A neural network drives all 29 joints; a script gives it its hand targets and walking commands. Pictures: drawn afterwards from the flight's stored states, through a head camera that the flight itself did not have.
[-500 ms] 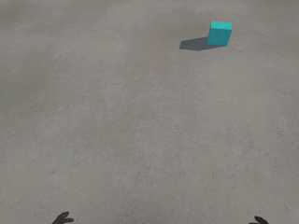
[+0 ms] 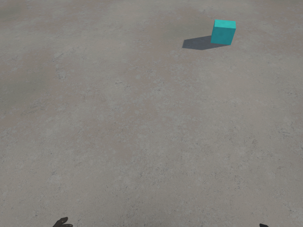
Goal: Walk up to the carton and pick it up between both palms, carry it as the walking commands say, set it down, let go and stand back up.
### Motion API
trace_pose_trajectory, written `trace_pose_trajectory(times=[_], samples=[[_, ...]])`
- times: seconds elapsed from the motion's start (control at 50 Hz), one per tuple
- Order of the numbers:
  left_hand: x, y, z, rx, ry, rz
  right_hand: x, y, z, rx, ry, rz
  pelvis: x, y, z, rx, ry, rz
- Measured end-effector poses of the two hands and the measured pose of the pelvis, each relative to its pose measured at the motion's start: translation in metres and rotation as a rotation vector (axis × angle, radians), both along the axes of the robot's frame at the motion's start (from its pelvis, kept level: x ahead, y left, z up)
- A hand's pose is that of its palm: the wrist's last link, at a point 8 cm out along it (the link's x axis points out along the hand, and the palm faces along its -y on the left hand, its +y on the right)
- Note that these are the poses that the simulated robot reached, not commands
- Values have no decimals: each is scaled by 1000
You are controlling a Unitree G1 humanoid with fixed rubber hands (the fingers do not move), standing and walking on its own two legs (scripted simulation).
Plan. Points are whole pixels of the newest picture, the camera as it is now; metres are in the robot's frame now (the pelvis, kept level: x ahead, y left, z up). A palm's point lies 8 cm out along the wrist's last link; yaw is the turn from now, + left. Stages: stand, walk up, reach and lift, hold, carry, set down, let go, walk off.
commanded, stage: walk up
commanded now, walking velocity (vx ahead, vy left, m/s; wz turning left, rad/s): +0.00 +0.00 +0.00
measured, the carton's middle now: (222, 32) +2.41 -0.79 -0.67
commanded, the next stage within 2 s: none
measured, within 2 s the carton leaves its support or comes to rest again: neither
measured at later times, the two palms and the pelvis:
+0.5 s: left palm (53, 211) +0.16 +0.30 -0.08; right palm out of the picture +0.17 -0.39 -0.09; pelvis +0.07 -0.04 -0.02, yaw -6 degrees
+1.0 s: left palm (111, 115) +0.50 +0.20 -0.07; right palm out of the picture +0.21 -0.43 -0.09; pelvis +0.26 -0.07 -0.01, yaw -18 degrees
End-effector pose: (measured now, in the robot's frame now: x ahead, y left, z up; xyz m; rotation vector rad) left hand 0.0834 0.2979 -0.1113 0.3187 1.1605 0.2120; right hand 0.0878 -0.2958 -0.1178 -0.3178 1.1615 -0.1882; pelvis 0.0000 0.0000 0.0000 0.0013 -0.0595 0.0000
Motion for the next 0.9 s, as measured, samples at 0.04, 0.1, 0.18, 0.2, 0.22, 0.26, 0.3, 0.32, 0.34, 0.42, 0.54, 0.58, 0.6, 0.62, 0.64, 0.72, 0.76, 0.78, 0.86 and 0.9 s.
trace_pose_trajectory(times=[0.04,0.1,0.18,0.2,0.22,0.26,0.3,0.32,0.34,0.42,0.54,0.58,0.6,0.62,0.64,0.72,0.76,0.78,0.86,0.9], samples=[[0,0,0,-1,0,1,0,1,0,0,4,2,0,0,0,1,1,1],[0,0,0,1,1,1,3,1,0,2,-2,1,1,0,0,2,-1,0],[9,3,2,-19,-31,-39,12,-11,6,1,-92,-1,4,-1,-6,21,28,-33],[15,5,2,-15,-36,-60,13,-18,7,-10,-119,-9,5,-3,-8,29,35,-47],[22,6,3,-8,-41,-80,13,-27,8,-24,-144,-18,6,-5,-11,38,40,-60],[40,6,9,6,-62,-114,12,-48,11,-53,-179,-42,10,-11,-15,54,43,-84],[59,3,16,24,-95,-147,13,-71,12,-80,-198,-68,17,-18,-19,55,41,-106],[67,3,19,39,-117,-156,16,-82,11,-93,-204,-75,22,-23,-23,45,40,-113],[73,4,21,57,-138,-158,20,-92,10,-104,-208,-76,27,-27,-27,26,41,-113],[76,6,27,91,-162,-124,50,-102,15,-101,-226,-39,46,-35,-26,-15,42,-100],[87,9,23,73,-108,-112,104,-90,33,-68,-250,24,85,-36,-17,-21,42,-105],[98,11,16,55,-93,-109,121,-84,36,-70,-255,29,101,-34,-18,-22,39,-111],[106,12,10,46,-85,-111,128,-82,38,-75,-260,28,110,-32,-19,-21,37,-114],[116,14,4,40,-78,-119,134,-81,37,-87,-266,24,120,-29,-23,-20,35,-121],[127,14,-3,35,-69,-132,138,-81,37,-104,-273,15,128,-28,-27,-7,33,-129],[183,-5,-16,-1,-55,-210,130,-86,39,-140,-263,-80,153,-27,-27,33,29,-168],[214,-19,-14,-28,-67,-254,123,-88,41,-147,-239,-125,167,-29,-23,46,30,-193],[230,-25,-11,-40,-73,-275,119,-90,43,-149,-229,-147,174,-29,-20,49,30,-207],[296,-49,6,-58,-106,-356,110,-101,44,-154,-187,-218,204,-36,-12,51,38,-253],[331,-61,16,-49,-131,-391,109,-108,43,-150,-167,-248,219,-42,-10,52,40,-269]])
